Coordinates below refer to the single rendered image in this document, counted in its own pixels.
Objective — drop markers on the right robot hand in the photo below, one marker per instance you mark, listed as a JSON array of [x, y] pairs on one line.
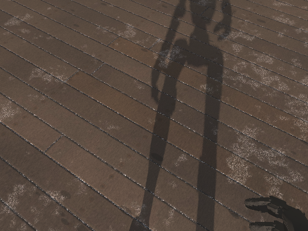
[[293, 219]]

